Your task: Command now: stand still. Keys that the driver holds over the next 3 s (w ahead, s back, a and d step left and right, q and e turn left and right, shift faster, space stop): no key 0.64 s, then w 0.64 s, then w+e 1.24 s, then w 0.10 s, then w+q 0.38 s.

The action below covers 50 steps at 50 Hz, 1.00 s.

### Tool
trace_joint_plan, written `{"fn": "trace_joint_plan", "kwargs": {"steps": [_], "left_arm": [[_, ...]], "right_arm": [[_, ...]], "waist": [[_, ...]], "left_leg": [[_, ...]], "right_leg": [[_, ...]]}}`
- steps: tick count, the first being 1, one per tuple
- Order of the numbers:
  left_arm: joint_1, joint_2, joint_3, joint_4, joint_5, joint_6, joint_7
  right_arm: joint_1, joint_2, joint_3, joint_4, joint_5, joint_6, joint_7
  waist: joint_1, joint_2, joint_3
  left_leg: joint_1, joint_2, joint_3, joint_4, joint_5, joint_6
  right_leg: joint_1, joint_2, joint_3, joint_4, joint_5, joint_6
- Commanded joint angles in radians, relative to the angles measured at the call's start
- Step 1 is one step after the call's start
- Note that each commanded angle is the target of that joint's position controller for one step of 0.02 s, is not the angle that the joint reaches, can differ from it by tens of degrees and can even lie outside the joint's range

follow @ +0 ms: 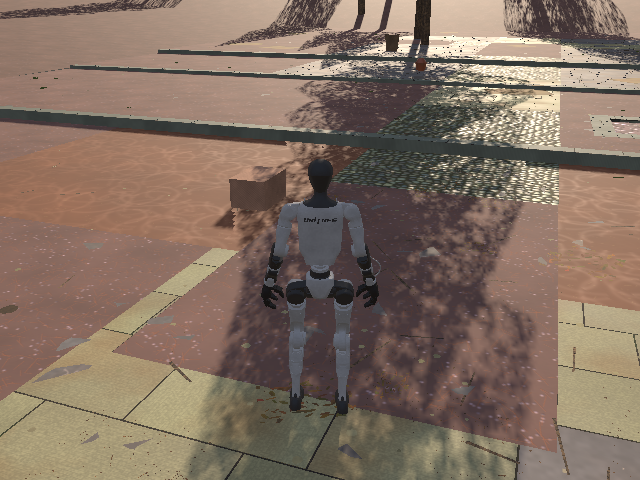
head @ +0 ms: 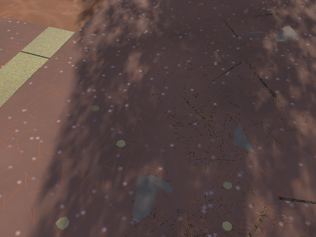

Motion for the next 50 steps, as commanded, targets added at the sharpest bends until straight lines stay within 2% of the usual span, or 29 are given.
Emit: {"fn": "trace_joint_plan", "kwargs": {"steps": [1,16,32,33,34,35,36,37,38,39,40,42,44,45,46,47,48,49,50], "left_arm": [[0.009,0.109,0.018,-0.020,0.000,-0.008,0.005],[0.066,0.093,0.011,0.027,-0.001,-0.005,0.012],[0.127,0.069,0.006,0.045,-0.003,-0.005,0.014],[0.147,0.061,0.004,0.055,-0.003,-0.003,0.015],[0.154,0.077,0.011,0.057,-0.009,0.000,0.019],[0.155,0.109,0.022,0.050,-0.016,0.002,0.023],[0.172,0.132,0.030,0.044,-0.022,0.000,0.024],[0.206,0.162,0.042,0.045,-0.026,-0.007,0.024],[0.217,0.190,0.055,0.043,-0.029,-0.016,0.023],[0.207,0.183,0.057,0.034,-0.024,-0.026,0.022],[0.191,0.171,0.056,0.024,-0.021,-0.036,0.019],[0.144,0.156,0.056,-0.004,-0.036,-0.045,0.013],[0.099,0.163,0.058,-0.023,-0.049,-0.038,0.007],[0.101,0.157,0.056,-0.029,-0.046,-0.036,0.005],[0.080,0.111,0.041,-0.042,-0.037,-0.043,-0.001],[0.077,0.037,0.023,-0.075,-0.025,-0.059,-0.004],[0.052,0.052,0.029,-0.095,-0.040,-0.075,-0.004],[0.037,0.078,0.034,-0.105,-0.060,-0.089,-0.010],[0.039,0.088,0.036,-0.100,-0.060,-0.098,-0.017]], "right_arm": [[0.003,-0.107,-0.020,-0.013,0.001,-0.010,-0.004],[0.013,-0.094,-0.004,0.094,0.004,-0.010,-0.006],[0.044,-0.076,0.012,0.148,0.006,-0.011,-0.009],[0.062,-0.063,0.015,0.159,0.005,-0.010,-0.009],[0.065,-0.062,0.015,0.162,0.010,-0.009,-0.011],[0.061,-0.068,0.012,0.158,0.014,-0.011,-0.011],[0.039,-0.067,0.012,0.143,0.013,-0.019,-0.010],[0.011,-0.050,0.016,0.124,0.014,-0.034,-0.004],[-0.009,-0.036,0.020,0.109,0.016,-0.052,0.005],[-0.019,-0.045,0.017,0.100,0.022,-0.066,0.015],[-0.022,-0.048,0.015,0.092,0.029,-0.078,0.023],[-0.006,-0.054,0.012,0.087,0.039,-0.098,0.034],[0.114,-0.045,0.001,0.145,0.035,-0.107,0.037],[0.195,-0.051,-0.008,0.181,0.029,-0.103,0.037],[0.300,-0.082,-0.020,0.201,0.027,-0.100,0.035],[0.426,-0.206,-0.046,0.207,0.032,-0.102,0.032],[0.428,-0.188,-0.032,0.209,0.013,-0.118,0.043],[0.328,-0.138,-0.015,0.178,0.011,-0.134,0.045],[0.255,-0.108,-0.004,0.150,0.012,-0.142,0.051]], "waist": [[0.000,-0.007,-0.023],[-0.001,-0.004,-0.006],[-0.004,-0.005,0.006],[-0.004,-0.011,-0.018],[-0.001,-0.028,-0.003],[0.004,-0.060,0.027],[0.017,-0.093,0.066],[0.033,-0.151,0.089],[0.039,-0.187,0.115],[0.033,-0.174,0.135],[0.023,-0.164,0.143],[-0.008,-0.130,0.124],[-0.067,-0.101,0.067],[-0.089,-0.073,0.042],[-0.129,0.037,0.007],[-0.152,0.299,-0.046],[-0.137,0.260,-0.026],[-0.088,0.142,0.057],[-0.061,0.100,0.081]], "left_leg": [[0.053,0.034,-0.031,-0.059,0.177,0.020],[0.037,0.029,-0.016,-0.072,0.148,0.016],[0.020,0.027,-0.007,-0.074,0.130,0.013],[0.029,0.013,0.009,-0.069,0.043,0.013],[0.002,-0.015,0.039,-0.035,-0.095,0.018],[-0.053,-0.040,0.068,0.018,-0.238,0.025],[-0.133,-0.047,0.080,0.081,-0.299,0.033],[-0.205,-0.043,0.098,0.181,-0.264,0.036],[-0.237,-0.003,0.080,0.285,-0.205,0.044],[-0.287,0.032,0.053,0.357,-0.211,0.057],[-0.331,0.059,0.032,0.386,-0.254,0.070],[-0.280,0.079,0.034,0.238,-0.256,0.092],[0.031,-0.001,0.132,0.012,-0.043,0.080],[0.156,-0.028,0.136,-0.011,-0.003,0.063],[0.283,0.069,-0.021,-0.082,-0.070,0.088],[0.412,0.306,-0.424,-0.244,-0.208,0.204],[0.364,0.411,-0.673,-0.324,-0.353,0.297],[0.318,0.403,-0.611,-0.325,-0.385,0.284],[0.288,0.354,-0.491,-0.327,-0.320,0.247]], "right_leg": [[-0.063,-0.043,0.044,-0.102,0.123,-0.017],[-0.063,-0.032,0.039,-0.112,0.116,-0.021],[-0.068,-0.027,0.039,-0.116,0.115,-0.025],[-0.059,-0.020,0.035,-0.127,0.010,-0.029],[-0.072,-0.018,0.045,-0.138,-0.160,-0.045],[-0.095,-0.041,0.088,-0.160,-0.341,-0.075],[-0.107,-0.098,0.171,-0.209,-0.485,-0.113],[-0.091,-0.193,0.302,-0.277,-0.579,-0.165],[-0.108,-0.292,0.432,-0.332,-0.592,-0.221],[-0.105,-0.337,0.486,-0.356,-0.549,-0.250],[-0.081,-0.352,0.493,-0.352,-0.492,-0.253],[-0.057,-0.306,0.385,-0.317,-0.356,-0.201],[-0.183,-0.191,0.213,-0.225,-0.248,-0.150],[-0.247,-0.144,0.160,-0.141,-0.200,-0.135],[-0.344,-0.077,0.075,0.074,-0.100,-0.095],[-0.533,0.036,-0.058,0.421,-0.161,-0.030],[-0.641,0.032,0.050,0.647,-0.274,-0.040],[-0.725,-0.034,0.100,0.747,-0.193,-0.066],[-0.740,-0.074,0.093,0.756,-0.085,-0.082]]}}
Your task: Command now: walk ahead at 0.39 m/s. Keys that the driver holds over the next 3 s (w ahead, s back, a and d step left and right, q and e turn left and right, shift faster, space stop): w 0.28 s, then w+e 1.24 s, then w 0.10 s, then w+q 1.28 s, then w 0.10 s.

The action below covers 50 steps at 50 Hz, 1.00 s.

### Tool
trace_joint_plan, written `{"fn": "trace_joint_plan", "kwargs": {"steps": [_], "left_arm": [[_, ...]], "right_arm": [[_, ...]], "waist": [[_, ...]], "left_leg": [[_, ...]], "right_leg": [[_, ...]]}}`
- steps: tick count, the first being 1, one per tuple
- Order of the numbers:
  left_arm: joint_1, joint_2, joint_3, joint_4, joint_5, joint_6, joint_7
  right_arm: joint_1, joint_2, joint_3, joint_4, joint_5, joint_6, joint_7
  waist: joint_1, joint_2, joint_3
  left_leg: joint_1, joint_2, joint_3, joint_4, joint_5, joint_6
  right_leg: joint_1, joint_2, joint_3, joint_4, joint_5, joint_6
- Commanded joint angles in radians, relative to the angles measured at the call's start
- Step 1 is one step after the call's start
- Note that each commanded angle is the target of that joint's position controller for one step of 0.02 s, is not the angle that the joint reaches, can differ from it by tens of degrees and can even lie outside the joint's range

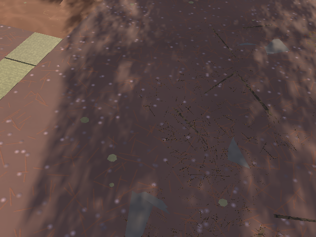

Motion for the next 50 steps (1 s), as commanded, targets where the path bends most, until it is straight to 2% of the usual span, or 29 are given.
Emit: {"fn": "trace_joint_plan", "kwargs": {"steps": [1,3,6,9,14,15,17,18,19,20,21,22,23,24,25,26,28,32,36,40,42,43,44,45,46,47,48,49,50], "left_arm": [[-0.119,0.072,0.013,-0.109,0.001,-0.056,-0.012],[-0.134,0.082,0.026,-0.108,0.016,-0.053,-0.021],[-0.210,0.035,0.017,-0.138,0.022,-0.037,-0.030],[-0.365,0.005,-0.002,-0.200,0.020,-0.036,-0.034],[-0.484,0.026,-0.007,-0.258,0.010,-0.041,-0.057],[-0.479,0.035,-0.005,-0.262,0.009,-0.044,-0.063],[-0.404,0.076,0.014,-0.250,0.010,-0.046,-0.070],[-0.293,0.108,0.033,-0.221,0.009,-0.042,-0.069],[-0.130,0.144,0.057,-0.170,0.005,-0.034,-0.065],[0.032,0.204,0.077,-0.136,0.012,-0.023,-0.057],[0.095,0.259,0.085,-0.117,0.023,-0.021,-0.062],[0.064,0.176,0.063,-0.117,0.024,-0.022,-0.059],[-0.025,0.145,0.054,-0.136,0.026,-0.031,-0.056],[-0.112,0.123,0.046,-0.164,0.029,-0.041,-0.058],[-0.166,0.102,0.040,-0.179,0.039,-0.049,-0.063],[-0.190,0.082,0.032,-0.188,0.048,-0.052,-0.062],[-0.178,0.090,0.031,-0.189,0.037,-0.049,-0.055],[-0.076,0.148,0.047,-0.182,0.031,-0.042,-0.017],[0.000,0.160,0.053,-0.176,0.020,-0.027,-0.003],[0.047,0.148,0.054,-0.169,0.010,-0.012,0.003],[0.033,0.159,0.061,-0.182,0.017,-0.004,0.009],[0.022,0.144,0.057,-0.193,0.020,-0.001,0.009],[0.009,0.101,0.042,-0.212,0.027,-0.003,0.004],[0.034,0.042,0.025,-0.238,0.035,-0.007,0.003],[0.144,0.022,0.011,-0.272,0.006,-0.019,-0.001],[0.134,0.133,0.033,-0.245,-0.008,-0.016,0.002],[0.042,0.164,0.043,-0.256,-0.002,-0.009,0.002],[0.004,0.145,0.044,-0.265,0.008,-0.005,0.004],[-0.021,0.134,0.049,-0.276,0.017,-0.002,0.002]], "right_arm": [[0.087,-0.112,-0.002,-0.019,-0.006,-0.020,0.015],[0.096,-0.071,0.014,-0.025,-0.012,-0.009,0.015],[0.157,-0.098,0.015,-0.019,-0.018,0.005,-0.004],[0.164,-0.129,0.012,-0.035,-0.019,0.013,-0.020],[0.219,-0.142,0.000,-0.021,0.001,0.017,-0.026],[0.206,-0.151,-0.005,-0.024,0.001,0.020,-0.027],[0.177,-0.177,-0.017,-0.036,-0.008,0.029,-0.029],[0.162,-0.184,-0.022,-0.042,-0.016,0.039,-0.030],[0.148,-0.177,-0.020,-0.053,-0.022,0.047,-0.030],[0.154,-0.153,-0.008,-0.082,-0.038,0.046,-0.030],[0.275,-0.001,0.033,-0.097,-0.038,0.017,-0.008],[0.188,-0.075,0.018,-0.101,-0.005,-0.025,0.005],[0.077,-0.129,0.005,-0.152,0.025,-0.051,0.010],[0.011,-0.151,0.002,-0.174,0.022,-0.066,0.001],[-0.015,-0.158,-0.010,-0.181,0.009,-0.066,-0.010],[-0.002,-0.159,-0.017,-0.190,-0.001,-0.054,-0.016],[0.002,-0.131,-0.020,-0.212,-0.011,-0.030,-0.023],[-0.178,-0.125,-0.019,-0.290,-0.028,-0.009,-0.032],[-0.338,-0.102,-0.007,-0.344,-0.015,-0.019,-0.016],[-0.393,-0.146,-0.015,-0.384,-0.002,-0.028,-0.001],[-0.357,-0.178,-0.025,-0.385,0.002,-0.040,0.004],[-0.279,-0.196,-0.035,-0.367,0.000,-0.046,0.002],[-0.147,-0.235,-0.051,-0.346,-0.014,-0.052,-0.004],[0.008,-0.299,-0.068,-0.332,-0.025,-0.047,-0.013],[0.058,-0.337,-0.079,-0.298,-0.022,-0.029,-0.005],[-0.003,-0.220,-0.051,-0.332,-0.015,-0.025,0.000],[-0.047,-0.167,-0.038,-0.346,-0.013,-0.019,-0.001],[-0.098,-0.159,-0.033,-0.348,-0.020,-0.016,0.003],[-0.123,-0.142,-0.028,-0.343,-0.024,-0.014,0.004]], "waist": [[-0.018,0.116,0.143],[-0.010,0.127,0.126],[-0.023,0.119,0.124],[-0.050,0.111,0.154],[-0.052,0.125,0.186],[-0.035,0.129,0.173],[0.022,0.159,0.084],[0.083,0.177,0.003],[0.160,0.171,-0.089],[0.204,0.066,-0.197],[0.107,-0.220,-0.346],[0.141,-0.149,-0.312],[0.122,-0.119,-0.150],[0.087,0.013,-0.086],[0.045,0.069,-0.039],[0.007,0.058,-0.034],[-0.022,0.024,-0.005],[0.020,0.005,0.067],[0.080,-0.023,0.062],[0.086,-0.032,0.042],[0.052,-0.059,0.026],[0.010,-0.065,-0.007],[-0.052,-0.039,-0.111],[-0.090,0.112,-0.258],[-0.030,0.448,-0.330],[-0.040,0.280,-0.223],[-0.054,0.174,-0.111],[-0.030,0.102,-0.049],[-0.014,0.113,-0.008]], "left_leg": [[0.273,0.324,-0.488,-0.380,-0.110,0.156],[0.243,0.252,-0.315,-0.385,0.142,0.110],[0.227,0.222,-0.209,-0.394,0.367,0.123],[0.152,0.197,-0.146,-0.427,0.384,0.121],[0.233,0.246,-0.114,-0.426,0.430,0.119],[0.279,0.258,-0.092,-0.401,0.487,0.109],[0.347,0.271,-0.050,-0.277,0.811,0.084],[0.356,0.260,-0.021,-0.135,0.991,0.067],[0.290,0.225,0.015,0.073,1.048,0.038],[0.040,0.184,0.035,0.379,0.757,0.010],[-0.345,-0.034,-0.023,0.757,-0.057,-0.054],[-0.473,-0.019,-0.172,0.899,-0.188,-0.025],[-0.555,0.029,-0.171,0.914,-0.122,-0.003],[-0.508,0.078,-0.165,0.852,-0.029,0.007],[-0.451,0.107,-0.155,0.775,0.016,0.003],[-0.382,0.133,-0.163,0.729,0.033,0.000],[-0.345,0.148,-0.153,0.628,0.023,-0.022],[-0.387,0.127,-0.116,0.333,0.222,-0.081],[-0.276,0.050,-0.094,0.057,0.437,-0.093],[-0.252,0.036,-0.140,-0.051,0.381,-0.086],[-0.190,0.033,-0.138,-0.081,0.287,-0.063],[-0.084,0.033,-0.125,-0.115,0.264,-0.039],[0.126,0.105,-0.174,-0.099,0.241,0.010],[0.425,0.295,-0.394,-0.099,0.155,0.084],[0.603,0.474,-0.833,-0.201,-0.046,0.211],[0.518,0.442,-0.790,-0.225,-0.155,0.181],[0.395,0.391,-0.597,-0.227,-0.082,0.134],[0.274,0.342,-0.478,-0.254,0.044,0.115],[0.202,0.313,-0.402,-0.278,0.135,0.112]], "right_leg": [[-0.548,-0.090,0.044,0.208,0.143,-0.040],[-0.469,-0.116,0.013,0.112,0.235,-0.025],[-0.461,-0.106,-0.037,-0.004,0.309,0.020],[-0.385,-0.073,-0.074,-0.242,0.419,0.040],[-0.322,-0.044,-0.077,-0.420,0.467,0.004],[-0.311,-0.039,-0.079,-0.442,0.451,-0.014],[-0.176,0.007,-0.108,-0.434,0.402,-0.053],[-0.038,0.045,-0.130,-0.415,0.373,-0.078],[0.173,0.070,-0.136,-0.424,0.375,-0.109],[0.474,-0.083,0.093,-0.408,0.324,-0.167],[0.770,-0.326,0.671,-0.573,0.031,-0.356],[0.755,-0.318,0.797,-0.708,-0.027,-0.329],[0.623,-0.291,0.652,-0.721,0.061,-0.285],[0.458,-0.254,0.523,-0.739,0.204,-0.259],[0.316,-0.217,0.430,-0.754,0.324,-0.246],[0.230,-0.187,0.371,-0.775,0.383,-0.241],[0.133,-0.166,0.319,-0.809,0.402,-0.248],[0.034,-0.123,0.252,-0.848,0.349,-0.230],[0.015,-0.081,0.216,-0.808,0.327,-0.169],[0.156,-0.126,0.317,-0.702,0.280,-0.148],[0.201,-0.143,0.367,-0.629,0.319,-0.136],[0.194,-0.115,0.365,-0.563,0.358,-0.117],[0.133,-0.059,0.321,-0.384,0.370,-0.088],[-0.067,0.042,0.193,-0.080,0.178,-0.035],[-0.367,0.101,0.111,0.182,-0.182,-0.004],[-0.451,0.018,0.156,0.295,-0.127,0.005],[-0.458,-0.017,0.128,0.308,-0.034,0.011],[-0.418,-0.050,0.108,0.277,0.039,0.020],[-0.399,-0.078,0.109,0.231,0.084,0.024]]}}
Over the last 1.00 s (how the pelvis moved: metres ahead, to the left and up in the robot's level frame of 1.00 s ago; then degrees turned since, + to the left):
0.07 0.04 0.00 0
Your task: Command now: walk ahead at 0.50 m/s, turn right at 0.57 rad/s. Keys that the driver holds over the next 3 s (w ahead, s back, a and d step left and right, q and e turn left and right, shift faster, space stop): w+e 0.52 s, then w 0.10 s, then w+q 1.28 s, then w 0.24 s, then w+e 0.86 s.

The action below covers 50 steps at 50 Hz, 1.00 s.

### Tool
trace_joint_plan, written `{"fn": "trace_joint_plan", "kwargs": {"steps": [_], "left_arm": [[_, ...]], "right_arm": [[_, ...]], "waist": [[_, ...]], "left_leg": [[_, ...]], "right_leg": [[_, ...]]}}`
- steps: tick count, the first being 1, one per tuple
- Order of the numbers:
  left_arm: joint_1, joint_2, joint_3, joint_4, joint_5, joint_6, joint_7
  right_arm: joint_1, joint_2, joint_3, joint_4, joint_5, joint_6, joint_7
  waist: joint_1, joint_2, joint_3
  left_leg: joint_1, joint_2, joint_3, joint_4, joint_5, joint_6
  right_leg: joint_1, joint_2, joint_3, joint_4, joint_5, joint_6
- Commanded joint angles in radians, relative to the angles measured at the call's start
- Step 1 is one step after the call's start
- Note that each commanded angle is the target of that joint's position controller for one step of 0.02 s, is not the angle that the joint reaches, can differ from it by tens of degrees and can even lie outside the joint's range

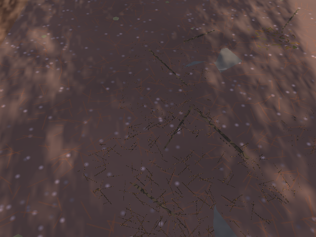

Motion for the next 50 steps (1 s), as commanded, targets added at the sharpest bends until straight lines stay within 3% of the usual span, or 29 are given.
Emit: {"fn": "trace_joint_plan", "kwargs": {"steps": [1,3,6,11,15,16,18,19,20,21,22,23,24,25,26,27,29,31,35,37,40,44,46,47,48,49,50], "left_arm": [[-0.029,0.088,0.030,-0.094,0.005,-0.003,-0.005],[-0.042,0.048,0.024,-0.116,0.001,0.010,-0.013],[-0.100,0.037,0.020,-0.160,0.007,0.016,-0.017],[-0.241,0.019,0.007,-0.217,0.009,0.005,-0.048],[-0.343,0.026,0.005,-0.277,0.006,0.008,-0.070],[-0.350,0.035,0.008,-0.288,0.007,0.009,-0.074],[-0.303,0.070,0.026,-0.294,0.010,0.014,-0.077],[-0.205,0.104,0.046,-0.275,0.009,0.017,-0.075],[-0.033,0.158,0.079,-0.227,0.007,0.021,-0.064],[0.110,0.250,0.110,-0.197,0.005,0.032,-0.039],[0.057,0.331,0.108,-0.220,0.005,0.018,-0.042],[0.089,0.238,0.083,-0.231,0.011,0.005,-0.048],[0.050,0.194,0.068,-0.219,0.016,-0.008,-0.051],[-0.015,0.166,0.058,-0.227,0.012,-0.013,-0.050],[-0.084,0.139,0.049,-0.241,0.017,-0.012,-0.048],[-0.122,0.116,0.039,-0.256,0.030,-0.013,-0.044],[-0.129,0.111,0.037,-0.248,0.030,-0.022,-0.038],[-0.096,0.124,0.038,-0.222,0.028,-0.028,-0.026],[-0.050,0.124,0.031,-0.181,0.028,-0.029,-0.013],[-0.017,0.135,0.030,-0.157,0.028,-0.033,-0.013],[0.022,0.145,0.033,-0.120,0.029,-0.033,-0.015],[0.030,0.158,0.039,-0.092,0.028,-0.014,-0.006],[-0.001,0.180,0.043,-0.103,0.033,-0.004,0.003],[-0.024,0.183,0.041,-0.111,0.033,0.005,0.009],[-0.028,0.170,0.032,-0.128,0.038,0.004,0.018],[0.095,0.069,-0.002,-0.163,0.053,-0.021,0.006],[0.067,0.080,-0.011,-0.153,0.051,-0.050,-0.011]], "right_arm": [[0.078,-0.100,-0.027,-0.020,-0.009,0.003,0.000],[0.088,-0.110,-0.034,-0.005,-0.004,-0.004,0.001],[0.106,-0.143,-0.048,0.014,0.000,-0.007,-0.003],[0.135,-0.180,-0.058,0.027,0.007,0.011,-0.013],[0.192,-0.212,-0.067,0.049,0.025,0.033,-0.015],[0.195,-0.221,-0.070,0.051,0.029,0.040,-0.016],[0.187,-0.252,-0.079,0.045,0.034,0.054,-0.022],[0.181,-0.264,-0.082,0.041,0.035,0.062,-0.026],[0.173,-0.251,-0.075,0.035,0.035,0.067,-0.030],[0.201,-0.186,-0.050,0.010,0.001,0.059,-0.029],[0.272,-0.072,-0.011,-0.051,-0.015,0.025,-0.013],[0.139,-0.169,-0.028,-0.064,0.027,-0.010,0.001],[0.077,-0.190,-0.034,-0.089,0.051,-0.024,0.005],[0.079,-0.180,-0.031,-0.079,0.034,-0.029,-0.002],[0.090,-0.186,-0.038,-0.068,0.009,-0.025,-0.009],[0.122,-0.188,-0.042,-0.061,0.006,-0.010,-0.007],[0.146,-0.160,-0.039,-0.055,-0.001,0.014,-0.005],[0.104,-0.132,-0.031,-0.070,-0.009,0.026,-0.007],[-0.003,-0.101,-0.014,-0.088,0.006,0.022,0.006],[-0.064,-0.090,-0.007,-0.103,0.017,0.018,0.017],[-0.124,-0.098,-0.005,-0.133,0.028,0.016,0.035],[-0.138,-0.101,-0.004,-0.168,0.028,0.012,0.064],[-0.039,-0.137,-0.022,-0.155,0.022,0.018,0.065],[0.084,-0.173,-0.044,-0.128,0.019,0.021,0.059],[0.228,-0.226,-0.065,-0.107,0.017,0.026,0.048],[0.316,-0.332,-0.091,-0.108,0.010,0.027,0.042],[0.354,-0.258,-0.073,-0.092,0.028,0.031,0.041]], "waist": [[-0.051,0.120,-0.025],[-0.046,0.130,-0.018],[-0.049,0.098,-0.004],[-0.094,0.086,0.027],[-0.115,0.087,0.062],[-0.107,0.093,0.061],[-0.059,0.128,0.009],[0.001,0.133,-0.050],[0.092,0.107,-0.138],[0.128,-0.049,-0.233],[0.003,-0.237,-0.351],[0.092,-0.103,-0.367],[0.078,-0.074,-0.220],[0.029,0.011,-0.144],[-0.015,0.021,-0.096],[-0.049,-0.004,-0.087],[-0.067,-0.009,-0.081],[-0.058,-0.009,-0.055],[-0.001,-0.033,-0.018],[0.032,-0.033,0.007],[0.057,-0.022,0.049],[0.044,-0.023,0.046],[-0.013,-0.057,-0.043],[-0.084,-0.048,-0.119],[-0.153,-0.010,-0.212],[-0.106,0.223,-0.359],[-0.136,0.249,-0.438]], "left_leg": [[0.283,0.287,-0.289,-0.257,0.012,0.139],[0.250,0.274,-0.200,-0.297,0.093,0.158],[0.267,0.286,-0.107,-0.325,0.202,0.179],[0.295,0.262,0.058,-0.330,0.251,0.149],[0.392,0.301,0.111,-0.291,0.295,0.126],[0.418,0.310,0.126,-0.261,0.363,0.116],[0.442,0.309,0.165,-0.127,0.685,0.096],[0.427,0.296,0.187,0.021,0.821,0.083],[0.324,0.259,0.214,0.239,0.798,0.050],[0.037,0.208,0.214,0.569,0.340,0.003],[-0.354,0.003,0.048,0.863,-0.463,-0.039],[-0.463,0.031,-0.111,0.935,-0.429,-0.020],[-0.520,0.069,-0.096,0.895,-0.324,0.000],[-0.464,0.111,-0.095,0.811,-0.238,0.004],[-0.388,0.138,-0.094,0.731,-0.190,-0.006],[-0.320,0.160,-0.099,0.699,-0.155,-0.013],[-0.270,0.162,-0.076,0.640,-0.115,-0.041],[-0.285,0.156,-0.060,0.549,-0.024,-0.066],[-0.285,0.140,-0.035,0.278,0.253,-0.058],[-0.271,0.123,-0.021,0.186,0.341,-0.040],[-0.336,0.109,-0.028,0.117,0.315,-0.006],[-0.377,0.066,-0.016,0.074,0.135,0.052],[-0.208,-0.003,0.043,0.084,0.052,0.086],[-0.035,-0.047,0.073,0.057,0.073,0.113],[0.237,0.025,-0.045,0.062,0.147,0.163],[0.647,0.290,-0.535,0.046,0.074,0.358],[0.777,0.352,-0.835,-0.123,-0.057,0.402]], "right_leg": [[-0.313,-0.145,0.029,0.050,0.105,0.013],[-0.308,-0.159,0.002,0.019,0.141,0.022],[-0.360,-0.169,0.002,-0.090,0.234,0.037],[-0.311,-0.149,-0.070,-0.361,0.449,0.025],[-0.309,-0.128,-0.122,-0.468,0.391,-0.009],[-0.294,-0.114,-0.138,-0.485,0.348,-0.024],[-0.172,-0.050,-0.195,-0.498,0.245,-0.065],[-0.037,-0.005,-0.220,-0.519,0.223,-0.093],[0.218,0.034,-0.217,-0.582,0.287,-0.133],[0.536,-0.136,0.049,-0.589,0.311,-0.199],[0.789,-0.355,0.638,-0.730,0.100,-0.382],[0.785,-0.369,0.690,-0.832,0.050,-0.358],[0.673,-0.341,0.542,-0.842,0.136,-0.316],[0.517,-0.293,0.424,-0.842,0.236,-0.282],[0.380,-0.254,0.336,-0.854,0.336,-0.259],[0.298,-0.234,0.285,-0.878,0.404,-0.251],[0.216,-0.216,0.220,-0.910,0.520,-0.260],[0.179,-0.195,0.147,-0.933,0.588,-0.255],[0.206,-0.155,0.028,-0.948,0.554,-0.188],[0.227,-0.174,0.015,-0.967,0.475,-0.174],[0.344,-0.228,0.013,-0.958,0.464,-0.171],[0.504,-0.281,-0.026,-0.865,0.697,-0.142],[0.518,-0.263,-0.067,-0.725,1.063,-0.111],[0.486,-0.228,-0.109,-0.557,1.193,-0.086],[0.312,-0.198,-0.136,-0.319,1.051,-0.049],[-0.112,-0.029,-0.147,0.106,0.442,0.034],[-0.306,0.053,-0.004,0.234,-0.121,0.042]]}}
Over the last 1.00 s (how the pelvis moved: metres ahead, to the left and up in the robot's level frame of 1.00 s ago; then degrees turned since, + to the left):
0.56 -0.03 0.00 -20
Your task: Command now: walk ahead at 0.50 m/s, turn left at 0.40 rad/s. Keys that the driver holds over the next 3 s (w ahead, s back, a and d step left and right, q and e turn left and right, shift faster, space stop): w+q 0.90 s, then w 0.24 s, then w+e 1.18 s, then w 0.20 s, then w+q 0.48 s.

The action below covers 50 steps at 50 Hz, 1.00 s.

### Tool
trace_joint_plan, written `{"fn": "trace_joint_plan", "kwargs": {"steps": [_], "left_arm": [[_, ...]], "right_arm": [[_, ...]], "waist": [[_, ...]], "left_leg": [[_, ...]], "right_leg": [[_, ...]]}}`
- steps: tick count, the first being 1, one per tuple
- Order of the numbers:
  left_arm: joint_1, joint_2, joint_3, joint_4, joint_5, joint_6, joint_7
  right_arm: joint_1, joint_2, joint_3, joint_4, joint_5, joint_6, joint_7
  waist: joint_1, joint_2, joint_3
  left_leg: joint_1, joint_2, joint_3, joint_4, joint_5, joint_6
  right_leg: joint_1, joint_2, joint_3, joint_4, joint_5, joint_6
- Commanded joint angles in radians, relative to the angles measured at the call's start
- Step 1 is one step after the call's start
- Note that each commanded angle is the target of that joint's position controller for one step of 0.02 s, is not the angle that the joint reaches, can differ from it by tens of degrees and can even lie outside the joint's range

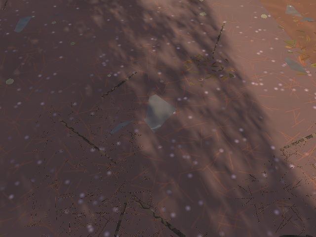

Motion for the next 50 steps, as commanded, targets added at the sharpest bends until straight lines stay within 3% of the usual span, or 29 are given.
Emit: {"fn": "trace_joint_plan", "kwargs": {"steps": [1,2,3,4,5,8,11,13,16,18,20,21,22,23,24,25,26,27,29,34,38,42,45,46,47,48,49,50], "left_arm": [[-0.026,0.132,0.010,-0.134,-0.033,-0.074,-0.027],[-0.098,0.131,0.005,-0.157,-0.038,-0.087,-0.031],[-0.130,0.124,0.007,-0.163,-0.018,-0.090,-0.028],[-0.120,0.128,0.014,-0.165,-0.002,-0.083,-0.022],[-0.098,0.120,0.016,-0.165,0.004,-0.073,-0.020],[-0.087,0.085,0.007,-0.164,0.012,-0.049,-0.007],[-0.203,0.051,-0.008,-0.188,0.011,-0.050,-0.005],[-0.278,0.043,-0.011,-0.201,0.002,-0.058,-0.013],[-0.337,0.070,-0.001,-0.217,-0.014,-0.070,-0.025],[-0.329,0.097,0.013,-0.217,-0.018,-0.079,-0.031],[-0.236,0.120,0.030,-0.195,-0.020,-0.088,-0.029],[-0.139,0.152,0.045,-0.182,-0.007,-0.093,-0.021],[0.013,0.211,0.061,-0.171,0.003,-0.091,-0.011],[0.068,0.272,0.077,-0.129,0.008,-0.074,-0.021],[0.034,0.170,0.057,-0.152,-0.009,-0.070,-0.024],[0.002,0.120,0.042,-0.156,-0.011,-0.064,-0.019],[-0.040,0.107,0.034,-0.159,-0.002,-0.059,-0.019],[-0.069,0.086,0.028,-0.150,0.000,-0.056,-0.018],[-0.087,0.072,0.023,-0.136,0.003,-0.061,-0.015],[-0.078,0.120,0.041,-0.084,0.000,-0.066,-0.013],[-0.070,0.146,0.045,-0.053,-0.007,-0.053,-0.007],[-0.025,0.180,0.055,-0.017,-0.026,-0.035,-0.007],[-0.031,0.224,0.069,-0.012,-0.040,-0.017,0.001],[-0.031,0.230,0.069,-0.009,-0.044,-0.010,0.004],[-0.026,0.206,0.058,-0.009,-0.042,-0.010,0.007],[0.015,0.109,0.023,-0.029,0.005,-0.018,0.002],[0.078,0.053,-0.006,-0.071,-0.002,-0.047,-0.014],[-0.030,0.162,0.021,-0.065,-0.042,-0.070,-0.027]], "right_arm": [[0.308,-0.177,-0.061,-0.007,0.006,0.007,-0.021],[0.243,-0.160,-0.056,-0.026,0.002,0.013,-0.026],[0.189,-0.143,-0.048,-0.040,-0.001,0.018,-0.027],[0.156,-0.130,-0.041,-0.055,-0.011,0.018,-0.030],[0.134,-0.128,-0.041,-0.067,-0.013,0.020,-0.032],[0.133,-0.153,-0.049,-0.063,-0.007,0.016,-0.046],[0.166,-0.173,-0.058,-0.046,0.006,0.024,-0.061],[0.204,-0.174,-0.059,-0.033,0.011,0.034,-0.068],[0.250,-0.173,-0.060,-0.018,0.018,0.047,-0.072],[0.251,-0.168,-0.061,-0.018,0.015,0.054,-0.074],[0.225,-0.150,-0.057,-0.029,0.012,0.058,-0.074],[0.219,-0.108,-0.043,-0.040,0.006,0.055,-0.071],[0.237,-0.042,-0.020,-0.061,-0.013,0.049,-0.069],[0.363,-0.026,-0.010,-0.095,0.021,0.039,-0.068],[0.339,-0.132,-0.031,-0.060,0.029,0.042,-0.072],[0.234,-0.170,-0.045,-0.073,0.020,0.049,-0.071],[0.190,-0.154,-0.044,-0.081,0.010,0.053,-0.071],[0.161,-0.142,-0.047,-0.094,0.004,0.054,-0.066],[0.171,-0.106,-0.045,-0.099,0.017,0.063,-0.055],[0.098,-0.063,-0.033,-0.127,0.008,0.073,-0.048],[-0.010,-0.042,-0.022,-0.145,0.010,0.059,-0.024],[-0.104,-0.043,-0.020,-0.185,0.015,0.056,0.000],[-0.049,-0.091,-0.046,-0.192,0.007,0.064,0.004],[0.057,-0.121,-0.065,-0.169,0.005,0.067,0.000],[0.224,-0.169,-0.095,-0.125,0.008,0.072,-0.014],[0.343,-0.249,-0.113,-0.096,0.012,0.080,-0.038],[0.295,-0.298,-0.106,-0.125,0.012,0.065,-0.034],[0.308,-0.203,-0.083,-0.119,0.004,0.054,-0.024]], "waist": [[-0.151,0.147,-0.296],[-0.132,0.050,-0.184],[-0.095,-0.018,-0.094],[-0.057,-0.008,-0.063],[-0.032,0.020,-0.054],[-0.013,0.047,-0.045],[-0.055,0.059,-0.031],[-0.090,0.074,-0.036],[-0.108,0.089,-0.040],[-0.091,0.108,-0.044],[-0.031,0.128,-0.064],[0.019,0.108,-0.141],[0.067,-0.035,-0.278],[-0.001,-0.384,-0.345],[0.028,-0.229,-0.247],[0.053,-0.135,-0.136],[0.036,-0.070,-0.080],[0.021,-0.072,-0.035],[-0.007,-0.123,-0.017],[-0.008,-0.079,0.004],[0.029,-0.066,0.027],[0.051,-0.066,0.058],[-0.012,-0.107,0.000],[-0.078,-0.102,-0.062],[-0.166,-0.069,-0.146],[-0.172,0.133,-0.245],[-0.086,0.291,-0.410],[-0.159,0.118,-0.383]], "left_leg": [[0.865,0.353,-0.733,-0.269,-0.180,0.259],[0.709,0.318,-0.619,-0.288,-0.157,0.224],[0.549,0.281,-0.534,-0.312,-0.068,0.206],[0.443,0.250,-0.479,-0.336,0.029,0.199],[0.378,0.227,-0.453,-0.355,0.087,0.202],[0.263,0.190,-0.351,-0.374,0.220,0.208],[0.213,0.133,-0.283,-0.361,0.181,0.158],[0.216,0.120,-0.289,-0.340,0.122,0.132],[0.290,0.148,-0.371,-0.283,0.049,0.116],[0.349,0.172,-0.441,-0.228,0.021,0.099],[0.350,0.156,-0.464,-0.146,0.034,0.067],[0.302,0.110,-0.421,-0.010,0.038,0.034],[0.167,0.031,-0.311,0.281,-0.168,-0.008],[-0.175,-0.052,-0.207,0.559,-0.493,-0.054],[-0.274,0.029,-0.231,0.676,-0.430,-0.072],[-0.294,0.056,-0.206,0.701,-0.333,-0.079],[-0.259,0.086,-0.183,0.683,-0.263,-0.087],[-0.245,0.110,-0.181,0.642,-0.218,-0.092],[-0.187,0.142,-0.157,0.603,-0.178,-0.096],[-0.242,0.162,-0.137,0.452,-0.054,-0.122],[-0.186,0.148,-0.078,0.220,0.134,-0.106],[-0.155,0.125,-0.018,0.085,0.104,-0.065],[-0.007,0.043,0.056,0.048,-0.042,-0.002],[0.145,0.002,0.071,0.010,-0.045,0.030],[0.412,-0.022,0.049,-0.049,0.029,0.068],[0.727,0.189,-0.251,-0.031,0.107,0.133],[0.945,0.411,-0.827,-0.213,-0.127,0.330],[0.902,0.396,-0.778,-0.283,-0.201,0.274]], "right_leg": [[-0.703,-0.010,0.153,0.594,-0.026,0.012],[-0.705,-0.056,0.133,0.528,0.050,0.001],[-0.671,-0.086,0.115,0.430,0.091,0.005],[-0.604,-0.112,0.112,0.364,0.122,0.013],[-0.558,-0.118,0.107,0.325,0.132,0.027],[-0.517,-0.116,0.070,0.189,0.193,0.077],[-0.468,-0.086,0.060,-0.043,0.411,0.099],[-0.416,-0.050,0.056,-0.172,0.522,0.103],[-0.389,-0.026,0.081,-0.274,0.518,0.093],[-0.359,-0.021,0.098,-0.319,0.447,0.070],[-0.226,-0.026,0.082,-0.378,0.409,0.027],[-0.049,-0.093,0.125,-0.374,0.395,-0.018],[0.204,-0.281,0.311,-0.366,0.353,-0.081],[0.425,-0.464,0.779,-0.465,0.098,-0.231],[0.361,-0.445,0.774,-0.503,-0.078,-0.206],[0.254,-0.400,0.601,-0.507,-0.027,-0.165],[0.147,-0.355,0.480,-0.523,0.112,-0.146],[0.076,-0.319,0.395,-0.545,0.213,-0.144],[-0.001,-0.280,0.271,-0.592,0.306,-0.138],[0.010,-0.295,0.103,-0.640,0.501,-0.167],[0.033,-0.269,-0.037,-0.640,0.555,-0.133],[0.119,-0.301,-0.099,-0.613,0.624,-0.109],[0.177,-0.308,-0.157,-0.441,1.055,-0.079],[0.155,-0.296,-0.176,-0.291,1.164,-0.067],[0.031,-0.264,-0.196,-0.081,1.102,-0.039],[-0.263,-0.199,-0.194,0.248,0.462,-0.001],[-0.581,-0.012,-0.026,0.553,-0.133,0.038],[-0.670,-0.066,0.101,0.594,-0.070,0.026]]}}
Over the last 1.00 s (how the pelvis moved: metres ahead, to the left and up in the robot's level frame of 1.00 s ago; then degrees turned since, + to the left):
0.55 -0.14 -0.02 -16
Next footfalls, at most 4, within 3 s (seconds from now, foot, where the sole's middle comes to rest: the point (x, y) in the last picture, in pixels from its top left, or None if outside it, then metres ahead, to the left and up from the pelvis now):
0.42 right None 0.43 -0.10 -0.75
0.94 left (109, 203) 0.58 0.26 -0.75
1.50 right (121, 129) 0.97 0.26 -0.75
1.98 left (71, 102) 1.15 0.55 -0.75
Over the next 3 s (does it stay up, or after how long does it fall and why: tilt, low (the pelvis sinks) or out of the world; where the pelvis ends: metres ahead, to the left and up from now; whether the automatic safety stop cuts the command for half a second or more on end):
stays up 1.57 0.40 0.01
